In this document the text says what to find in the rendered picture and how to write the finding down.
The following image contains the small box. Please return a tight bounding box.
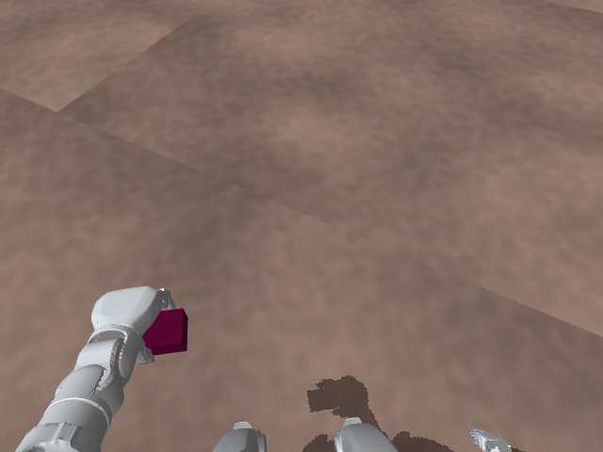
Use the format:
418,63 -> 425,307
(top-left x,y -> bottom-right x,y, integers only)
142,309 -> 188,355

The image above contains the left robot hand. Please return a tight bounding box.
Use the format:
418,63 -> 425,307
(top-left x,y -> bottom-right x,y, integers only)
91,285 -> 176,364

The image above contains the right robot hand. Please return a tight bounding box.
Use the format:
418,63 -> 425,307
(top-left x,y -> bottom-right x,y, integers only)
470,428 -> 512,452

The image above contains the left robot arm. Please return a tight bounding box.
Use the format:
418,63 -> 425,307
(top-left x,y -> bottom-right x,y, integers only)
15,325 -> 140,452

